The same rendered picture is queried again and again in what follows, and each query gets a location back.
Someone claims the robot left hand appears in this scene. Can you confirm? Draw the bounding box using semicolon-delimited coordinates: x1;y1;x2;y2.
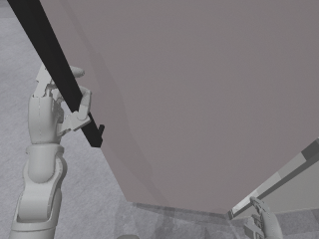
28;63;92;144

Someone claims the fridge door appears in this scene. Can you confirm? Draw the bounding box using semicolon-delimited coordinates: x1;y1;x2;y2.
40;0;319;214

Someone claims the handle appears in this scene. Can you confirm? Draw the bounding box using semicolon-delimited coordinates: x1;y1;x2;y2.
7;0;105;148

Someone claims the left robot forearm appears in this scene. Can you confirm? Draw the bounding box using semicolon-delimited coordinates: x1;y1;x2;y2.
8;143;68;239

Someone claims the robot right hand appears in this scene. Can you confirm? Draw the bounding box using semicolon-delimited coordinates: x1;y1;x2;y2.
243;196;284;239

